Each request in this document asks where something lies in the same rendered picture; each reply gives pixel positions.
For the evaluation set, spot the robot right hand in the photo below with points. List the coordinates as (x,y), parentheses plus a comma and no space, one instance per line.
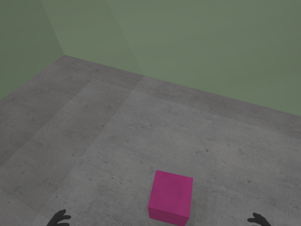
(259,220)

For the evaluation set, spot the carton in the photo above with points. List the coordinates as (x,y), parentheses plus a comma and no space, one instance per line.
(170,198)

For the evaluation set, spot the robot left hand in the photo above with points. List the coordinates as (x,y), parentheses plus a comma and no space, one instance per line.
(59,216)

